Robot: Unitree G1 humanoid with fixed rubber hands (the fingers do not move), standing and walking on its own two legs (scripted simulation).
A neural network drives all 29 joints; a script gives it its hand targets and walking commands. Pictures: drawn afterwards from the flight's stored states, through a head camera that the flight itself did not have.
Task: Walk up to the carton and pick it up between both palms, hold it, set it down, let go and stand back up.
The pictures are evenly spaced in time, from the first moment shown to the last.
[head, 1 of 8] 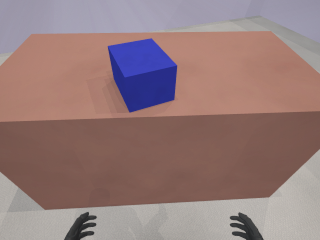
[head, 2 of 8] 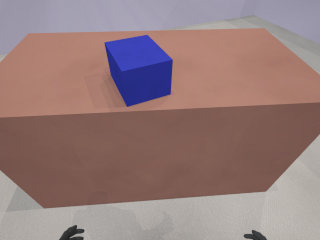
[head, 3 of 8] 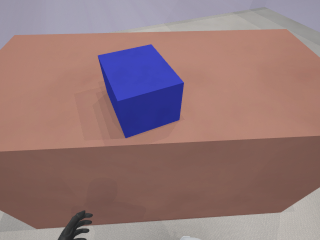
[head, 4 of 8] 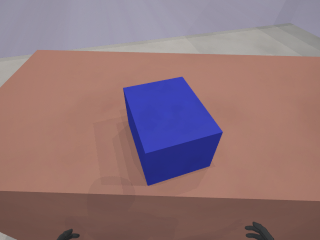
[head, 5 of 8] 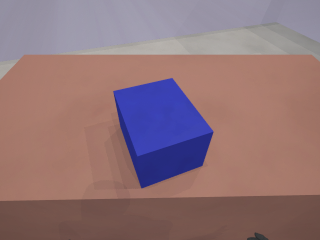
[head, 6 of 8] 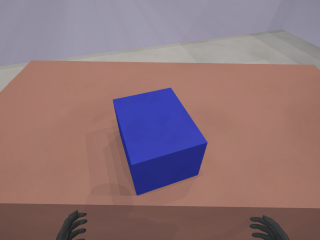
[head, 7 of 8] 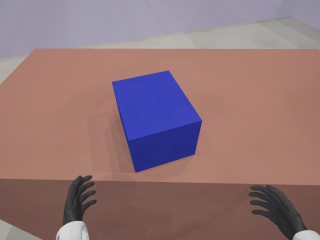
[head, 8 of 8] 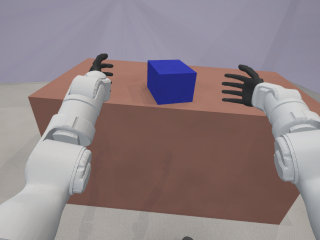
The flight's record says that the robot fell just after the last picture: yes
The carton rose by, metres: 0.00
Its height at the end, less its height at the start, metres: +0.00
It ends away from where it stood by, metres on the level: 0.00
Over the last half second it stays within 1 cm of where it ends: yes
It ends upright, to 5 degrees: yes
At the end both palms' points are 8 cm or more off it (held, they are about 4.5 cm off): yes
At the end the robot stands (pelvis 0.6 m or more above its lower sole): yes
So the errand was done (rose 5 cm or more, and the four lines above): no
